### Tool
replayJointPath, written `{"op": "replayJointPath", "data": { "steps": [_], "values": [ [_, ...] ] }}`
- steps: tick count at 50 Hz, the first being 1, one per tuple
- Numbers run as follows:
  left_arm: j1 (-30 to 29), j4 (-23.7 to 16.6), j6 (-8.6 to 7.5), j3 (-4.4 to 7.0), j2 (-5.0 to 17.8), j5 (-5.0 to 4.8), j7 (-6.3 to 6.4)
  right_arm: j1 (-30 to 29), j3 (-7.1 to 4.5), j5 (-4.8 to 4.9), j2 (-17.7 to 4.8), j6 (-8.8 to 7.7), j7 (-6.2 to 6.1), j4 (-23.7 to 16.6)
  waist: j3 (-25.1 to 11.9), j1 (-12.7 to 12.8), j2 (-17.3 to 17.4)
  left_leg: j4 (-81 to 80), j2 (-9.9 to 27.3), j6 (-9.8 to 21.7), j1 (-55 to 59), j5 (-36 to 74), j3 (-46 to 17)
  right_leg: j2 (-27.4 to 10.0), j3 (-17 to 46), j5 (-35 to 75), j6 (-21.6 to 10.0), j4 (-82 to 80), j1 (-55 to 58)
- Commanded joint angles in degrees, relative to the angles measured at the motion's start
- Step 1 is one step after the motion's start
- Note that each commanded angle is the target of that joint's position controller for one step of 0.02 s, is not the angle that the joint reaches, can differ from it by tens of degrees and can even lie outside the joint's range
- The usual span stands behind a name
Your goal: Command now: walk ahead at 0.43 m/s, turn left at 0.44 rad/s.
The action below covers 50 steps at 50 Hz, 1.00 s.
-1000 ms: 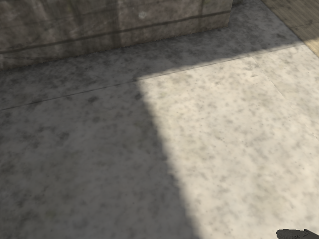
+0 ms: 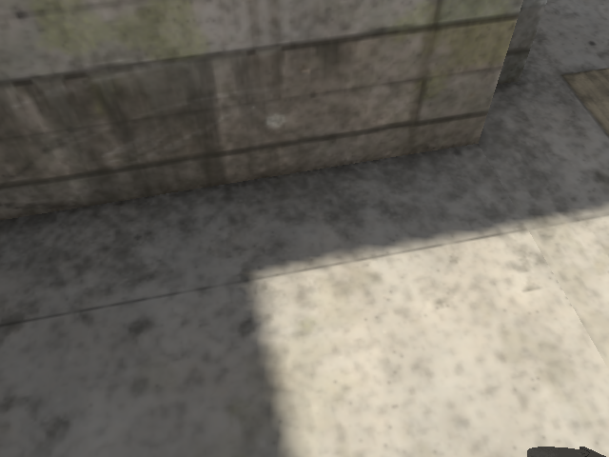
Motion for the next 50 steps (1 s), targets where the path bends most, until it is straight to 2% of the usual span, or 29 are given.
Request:
{"op": "replayJointPath", "data": {
  "steps": [1, 2, 3, 4, 5, 6, 8, 10, 12, 15, 17, 19, 20, 21, 22, 23, 24, 25, 27, 28, 29, 33, 35, 41, 50],
  "values": [
    [2.5, -7.3, -4.29, -0.51, 4.8, 0.23, -1.17, 18.9, -4.92, -1.01, -16.4, -0.32, -1.83, -1.4, -26.5, -6.9, 9.3, -13.1, 23.8, 20.6, 55.0, 13.7, -51.4, 7.6, 15.8, -8.7, 1.0, 47.7, -40.8],
    [-3.4, -7.7, -5.28, 0.79, 9.0, -2.19, -1.82, 17.2, -3.75, -1.70, -12.4, -0.51, -1.81, -1.2, -21.5, -8.9, 2.9, -13.3, 21.6, 16.5, 50.5, 24.4, -39.7, 3.3, 19.8, -4.3, 0.1, 47.9, -43.7],
    [-5.1, -8.3, -5.49, 0.47, 8.3, -2.37, -1.70, 13.6, -3.12, -1.18, -10.0, -0.74, -1.87, -1.3, -14.3, -6.7, 0.4, -12.2, 19.0, 13.6, 41.6, 32.0, -29.4, 0.6, 18.6, -0.2, -0.4, 42.9, -43.3],
    [-5.8, -7.5, -5.08, 0.64, 7.9, -1.21, -1.14, 9.9, -2.55, -0.58, -8.1, -0.72, -1.93, -1.7, -9.4, -4.4, -2.6, -13.0, 16.3, 11.0, 32.9, 33.9, -23.2, -1.5, 17.3, 1.8, 0.0, 38.4, -41.3],
    [-5.5, -7.4, -4.21, 1.14, 8.3, -0.52, -0.81, 7.6, -1.98, -0.78, -6.6, -0.66, -2.13, -2.3, -7.3, -2.6, -1.5, -14.8, 14.5, 9.9, 26.1, 34.9, -19.7, -2.7, 17.0, 3.5, 0.2, 35.4, -37.5],
    [-4.3, -7.1, -3.09, 1.21, 7.9, -0.43, -0.71, 6.6, -1.83, -1.38, -6.6, -0.64, -2.19, -2.6, -6.8, -1.1, -0.2, -16.5, 13.2, 9.4, 21.1, 36.4, -17.5, -2.8, 16.9, 5.0, 0.6, 33.7, -33.5],
    [-1.7, -6.5, -1.67, 0.82, 5.7, -0.05, -0.28, 5.9, -2.16, -1.68, -8.0, -1.15, -2.29, -2.0, -7.0, 0.5, 0.9, -17.8, 11.8, 9.4, 17.1, 42.3, -13.3, -2.1, 15.7, 8.4, 1.9, 28.5, -30.9],
    [-2.8, -6.9, -1.20, 0.43, 4.6, 0.30, 0.11, 5.9, -2.22, -1.61, -8.4, -1.07, -2.82, -1.2, -7.6, 0.4, 2.3, -17.7, 10.5, 8.4, 17.1, 44.5, -10.1, -1.5, 15.0, 13.0, 2.7, 21.2, -31.2],
    [-5.3, -7.3, -1.17, 0.00, 3.9, 0.39, -0.03, 5.6, -1.97, -1.28, -8.1, -0.32, -3.42, -0.7, -8.6, -0.5, 3.6, -17.2, 9.0, 6.7, 17.8, 41.4, -7.6, -1.1, 14.7, 19.4, 2.8, 13.3, -29.6],
    [-9.5, -7.8, -1.44, -0.06, 4.4, -0.02, -0.73, 7.1, -1.69, -1.38, -8.1, 0.61, -3.87, 0.8, -8.9, -2.9, 4.2, -16.7, 9.5, 5.5, 20.1, 34.8, -8.0, -0.2, 14.8, 26.6, 2.6, 4.4, -27.4],
    [-11.1, -8.2, -1.58, 0.13, 5.1, 0.03, -1.15, 7.3, -1.37, -1.56, -7.7, 0.99, -3.84, 1.9, -8.0, -3.4, 4.5, -15.5, 10.9, 5.4, 21.2, 30.7, -10.0, 0.2, 15.4, 25.8, 1.9, 0.9, -26.6],
    [-11.1, -8.3, -1.87, 0.49, 5.8, 0.48, -1.53, 6.6, -1.05, -1.30, -7.2, 1.18, -3.82, 2.7, -7.0, -2.7, 4.7, -12.4, 11.8, 4.6, 21.7, 27.4, -11.9, 0.9, 15.3, 23.7, 0.3, -3.3, -24.9],
    [-9.2, -7.6, -2.14, 0.67, 5.8, 0.84, -1.68, 5.6, -0.74, -0.85, -6.6, 1.23, -3.90, 2.9, -7.0, -1.1, 4.2, -10.0, 10.8, 3.1, 21.0, 23.7, -12.2, 1.5, 14.7, 27.3, -0.9, -8.4, -21.2],
    [-8.0, -7.1, -2.41, 1.00, 7.0, 1.36, -1.59, 7.3, -0.40, -0.97, -5.6, 0.99, -3.91, 3.6, -7.3, -0.8, 2.2, -7.5, 8.2, 0.5, 19.8, 17.9, -11.9, 0.1, 16.4, 39.5, -2.3, -12.6, -16.0],
    [-8.5, -7.6, -2.54, 1.55, 10.5, 1.92, -1.18, 11.9, -0.07, -2.43, -4.3, 0.38, -3.80, 3.7, -9.5, -4.3, -3.5, -3.9, 3.8, -2.3, 16.3, 6.5, -10.2, -6.0, 21.8, 58.9, -5.0, -9.7, -8.7],
    [-9.1, -7.5, -1.90, 1.05, 8.8, 1.96, -0.81, 17.5, 0.45, -2.74, -2.4, 0.18, -3.90, 5.5, -12.9, -6.3, -9.7, -1.1, 0.9, -5.2, 11.5, -9.3, -8.4, -11.2, 26.6, 63.2, -11.3, -7.5, -2.4],
    [-8.8, -7.2, -1.19, 0.11, 4.6, 1.27, -0.91, 15.3, 0.47, -2.39, -3.5, 0.70, -4.21, 5.6, -13.8, -4.3, -10.9, 0.2, 1.2, -6.8, 11.8, -15.5, -7.5, -12.6, 29.3, 56.8, -14.1, -8.9, -3.9],
    [-9.8, -6.8, -0.66, -0.35, 3.4, 0.93, -1.17, 13.3, 0.22, -1.82, -4.2, 1.76, -4.49, 5.2, -12.9, -4.3, -11.0, -1.3, 2.0, -7.2, 12.5, -15.1, -7.5, -11.6, 30.0, 47.8, -13.6, -10.4, -6.6],
    [-14.1, -7.6, -0.05, -0.24, 4.3, 0.53, -1.85, 11.8, -0.03, -1.78, -5.1, 4.16, -4.83, 5.9, -8.5, -4.7, -8.4, -7.5, 2.6, -6.6, 15.5, -10.1, -7.6, -6.9, 25.5, 33.4, -9.0, -10.9, -13.4],
    [-14.3, -7.7, -0.14, -0.01, 4.9, 0.52, -2.08, 11.4, -0.29, -1.84, -6.0, 4.83, -4.84, 6.6, -6.5, -3.9, -5.9, -8.3, 2.3, -5.9, 14.7, -10.1, -7.8, -4.4, 22.5, 30.0, -7.1, -10.3, -14.3],
    [-13.9, -7.1, -0.32, 0.18, 5.5, 0.53, -2.14, 11.1, -0.26, -1.87, -5.8, 5.01, -4.87, 6.8, -6.0, -3.5, -5.0, -8.8, 2.3, -5.3, 14.6, -9.3, -8.0, -3.3, 21.2, 29.6, -6.2, -9.6, -14.0],
    [-13.2, -5.1, -0.57, 0.13, 4.3, 0.25, -1.47, 11.3, -0.16, -1.72, -5.0, 4.10, -5.12, 8.6, -7.7, -2.5, -3.3, -9.2, 3.1, -5.5, 15.4, -3.0, -8.4, -2.3, 19.5, 37.9, -6.5, -6.8, -9.5],
    [-13.7, -4.3, -0.28, 0.21, 4.2, 0.12, -1.19, 11.4, -0.18, -1.64, -4.7, 3.83, -5.25, 9.6, -7.5, -2.4, -2.2, -9.3, 3.1, -5.8, 15.2, -2.0, -8.2, -2.0, 19.2, 38.6, -6.8, -6.3, -8.6],
    [-15.8, -1.8, 0.90, 0.41, 3.6, -0.05, -0.94, 12.8, -0.10, -1.64, -3.9, 3.83, -5.61, 12.4, -4.2, -2.6, -1.3, -10.7, 3.1, -5.8, 14.5, -4.9, -7.9, -0.9, 18.4, 31.6, -6.3, -7.6, -9.6],
    [-16.8, 2.3, 1.87, 0.54, 3.5, -0.08, -0.24, 14.5, 0.28, -1.68, -3.2, 2.74, -5.91, 15.6, -1.4, -2.4, -1.2, -12.3, 3.2, -5.8, 13.0, -8.8, -7.5, 0.4, 17.8, 24.7, -5.1, -9.2, -9.6]
  ]
}}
